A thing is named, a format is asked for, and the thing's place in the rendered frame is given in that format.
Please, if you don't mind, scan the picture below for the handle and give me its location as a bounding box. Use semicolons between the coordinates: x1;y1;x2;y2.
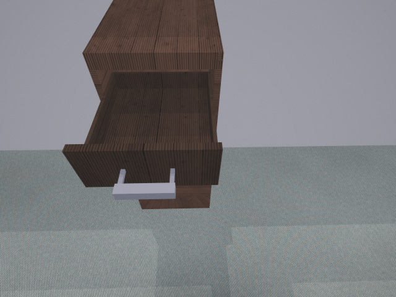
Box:
112;168;176;200

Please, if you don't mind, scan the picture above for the drawer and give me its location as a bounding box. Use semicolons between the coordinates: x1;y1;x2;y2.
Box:
62;72;223;187

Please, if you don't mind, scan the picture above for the cabinet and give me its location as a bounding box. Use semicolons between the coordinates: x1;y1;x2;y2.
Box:
82;0;224;209

